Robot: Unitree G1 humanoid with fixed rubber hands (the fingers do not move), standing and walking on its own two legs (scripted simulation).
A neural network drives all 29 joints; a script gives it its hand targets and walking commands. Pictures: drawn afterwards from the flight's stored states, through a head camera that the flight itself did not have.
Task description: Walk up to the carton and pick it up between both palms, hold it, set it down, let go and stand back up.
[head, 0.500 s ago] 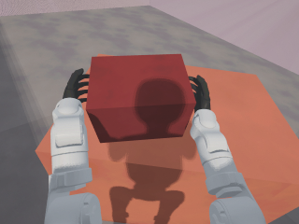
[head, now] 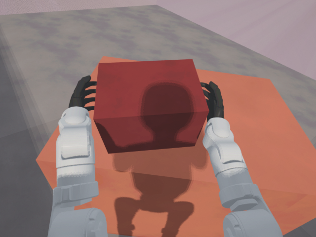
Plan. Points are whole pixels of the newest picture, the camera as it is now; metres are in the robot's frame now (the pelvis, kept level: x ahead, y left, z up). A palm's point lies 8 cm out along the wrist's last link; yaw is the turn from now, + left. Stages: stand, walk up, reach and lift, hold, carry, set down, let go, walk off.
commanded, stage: hold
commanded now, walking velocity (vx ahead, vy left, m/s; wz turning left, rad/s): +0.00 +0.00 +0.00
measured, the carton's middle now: (149, 107) +0.40 +0.00 +0.14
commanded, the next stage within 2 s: none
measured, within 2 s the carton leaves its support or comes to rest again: neither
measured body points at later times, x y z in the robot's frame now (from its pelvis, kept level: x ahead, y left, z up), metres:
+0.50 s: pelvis +0.00 +0.00 +0.00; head -0.04 +0.03 +0.45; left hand +0.37 +0.17 +0.17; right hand +0.36 -0.15 +0.17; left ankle +0.05 +0.13 -0.75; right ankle +0.01 -0.11 -0.75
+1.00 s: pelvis -0.01 -0.01 +0.00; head -0.04 +0.02 +0.45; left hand +0.36 +0.16 +0.17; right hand +0.36 -0.16 +0.16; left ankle +0.05 +0.13 -0.75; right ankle +0.01 -0.11 -0.75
